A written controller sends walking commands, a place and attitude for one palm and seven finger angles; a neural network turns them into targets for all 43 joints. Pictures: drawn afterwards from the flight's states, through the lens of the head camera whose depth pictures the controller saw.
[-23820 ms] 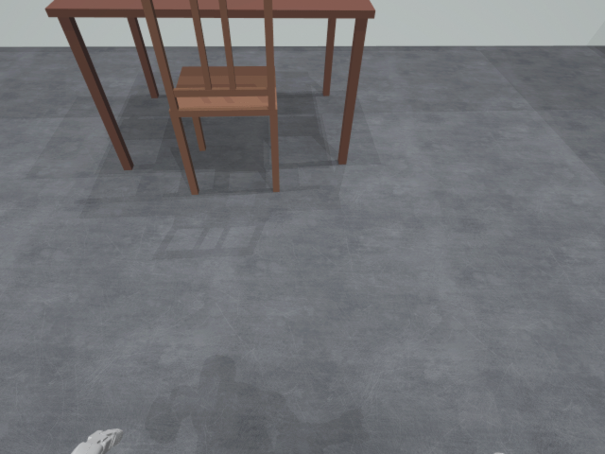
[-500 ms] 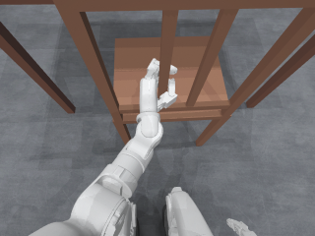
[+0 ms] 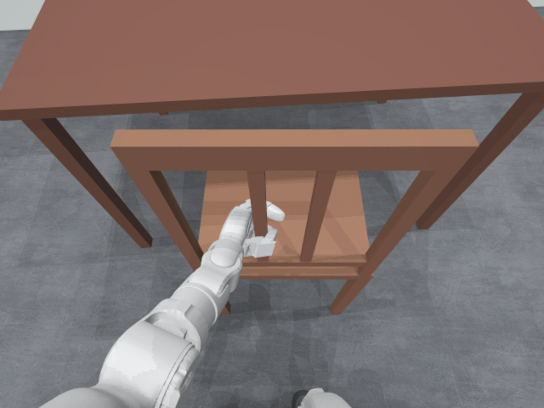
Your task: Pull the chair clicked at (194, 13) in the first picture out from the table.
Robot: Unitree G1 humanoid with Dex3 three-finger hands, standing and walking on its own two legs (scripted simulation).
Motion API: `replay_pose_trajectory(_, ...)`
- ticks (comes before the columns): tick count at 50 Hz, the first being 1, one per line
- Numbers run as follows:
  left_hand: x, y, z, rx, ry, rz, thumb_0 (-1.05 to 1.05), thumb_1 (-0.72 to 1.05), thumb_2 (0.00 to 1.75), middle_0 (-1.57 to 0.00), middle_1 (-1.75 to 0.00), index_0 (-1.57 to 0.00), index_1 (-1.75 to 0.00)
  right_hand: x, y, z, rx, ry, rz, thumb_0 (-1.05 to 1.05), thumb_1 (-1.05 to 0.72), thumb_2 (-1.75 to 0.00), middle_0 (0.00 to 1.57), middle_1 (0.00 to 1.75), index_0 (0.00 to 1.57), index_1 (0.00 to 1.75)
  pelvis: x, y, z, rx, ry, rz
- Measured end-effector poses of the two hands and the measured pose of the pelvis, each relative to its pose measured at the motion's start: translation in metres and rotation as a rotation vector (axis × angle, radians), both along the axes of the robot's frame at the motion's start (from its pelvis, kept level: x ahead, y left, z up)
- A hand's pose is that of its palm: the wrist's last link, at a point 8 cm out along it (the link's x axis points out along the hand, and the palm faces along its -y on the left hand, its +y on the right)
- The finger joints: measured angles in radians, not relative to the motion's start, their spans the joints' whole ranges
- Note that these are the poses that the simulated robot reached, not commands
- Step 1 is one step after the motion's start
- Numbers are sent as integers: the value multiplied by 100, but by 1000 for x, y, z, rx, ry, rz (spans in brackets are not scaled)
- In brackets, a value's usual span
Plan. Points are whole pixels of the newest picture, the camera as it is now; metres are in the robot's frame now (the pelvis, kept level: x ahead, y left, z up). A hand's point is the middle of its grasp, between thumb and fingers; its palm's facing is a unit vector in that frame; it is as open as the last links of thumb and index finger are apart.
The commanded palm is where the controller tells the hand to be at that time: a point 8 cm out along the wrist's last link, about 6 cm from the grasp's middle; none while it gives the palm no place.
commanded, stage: step backward, pulling the chair out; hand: left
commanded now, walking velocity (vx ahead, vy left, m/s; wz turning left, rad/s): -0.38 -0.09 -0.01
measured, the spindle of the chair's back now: (260, 223) +0.40 +0.00 -0.05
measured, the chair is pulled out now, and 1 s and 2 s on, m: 0.09 0.25 0.27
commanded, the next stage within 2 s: none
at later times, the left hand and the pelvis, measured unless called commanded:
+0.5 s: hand (233, 291) +0.29 +0.05 -0.06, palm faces -0.20 -0.96 -0.17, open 5.6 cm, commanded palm +0.32 +0.10 -0.06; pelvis -0.08 -0.01 +0.00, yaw -1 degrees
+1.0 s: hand (209, 340) +0.23 +0.08 -0.06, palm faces -0.15 -0.96 -0.23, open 5.7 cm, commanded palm +0.24 +0.13 -0.06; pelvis -0.12 -0.01 -0.01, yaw -1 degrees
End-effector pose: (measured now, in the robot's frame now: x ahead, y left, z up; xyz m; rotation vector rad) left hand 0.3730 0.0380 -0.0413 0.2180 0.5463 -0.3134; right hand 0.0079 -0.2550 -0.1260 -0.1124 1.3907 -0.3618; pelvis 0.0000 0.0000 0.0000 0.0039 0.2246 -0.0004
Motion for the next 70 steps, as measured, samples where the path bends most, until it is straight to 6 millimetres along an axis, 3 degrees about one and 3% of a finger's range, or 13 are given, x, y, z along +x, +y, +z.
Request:
replay_pose_trajectory(5,-8,18,0,3,5,-11,9,70,78,-22,-112,-49,-145,-9,-8,4,-60,-7,13,0,-91,-90,20,30,20,30,-9,7,5,-3,-22,-6)
replay_pose_trajectory(13,-30,42,0,13,-17,27,9,67,81,-25,-115,-50,-145,-25,0,1,-44,-62,7,0,-91,-90,20,30,20,30,-35,5,7,7,-46,-21)
replay_pose_trajectory(20,-61,56,0,30,-38,94,9,65,81,-29,-117,-50,-145,-43,3,-7,-6,-107,8,0,-91,-90,20,30,21,30,-62,-5,4,20,-72,-27)
replay_pose_trajectory(28,-99,64,0,46,-52,167,8,64,82,-33,-118,-50,-145,-56,-16,-7,-20,-157,36,0,-91,-90,20,30,21,30,-87,-14,2,24,-117,-14)
replay_pose_trajectory(36,-131,74,-1,44,-56,171,8,65,80,-32,-121,-50,-145,-56,-31,8,-101,-199,97,0,-91,-90,20,30,20,30,-106,-5,3,20,-149,21)
replay_pose_trajectory(43,-151,87,-1,47,-74,162,7,65,80,-32,-123,-50,-145,-42,-13,9,-101,-282,119,1,-91,-90,20,29,20,30,-114,3,-1,16,-179,-5)
replay_pose_trajectory(49,-158,96,-1,74,-108,185,7,62,80,-36,-126,-50,-145,-31,11,-5,-25,-331,146,0,-91,-90,20,30,20,30,-120,-5,-9,39,-224,-19)
replay_pose_trajectory(54,-160,99,-1,108,-127,221,6,59,81,-39,-127,-50,-145,-31,13,-20,32,-336,156,0,-90,-90,20,30,21,30,-126,-15,-16,51,-230,-13)
replay_pose_trajectory(62,-162,98,1,91,-85,259,8,62,79,-34,-128,-50,-145,-61,-10,-3,-12,-250,169,1,-91,-90,20,30,21,30,-137,-12,1,74,-166,-7)
replay_pose_trajectory(70,-161,105,-1,57,-117,173,8,64,77,-33,-133,-50,-145,-95,-17,1,-132,-184,170,0,-91,-90,20,30,20,30,-170,18,-8,57,-113,20)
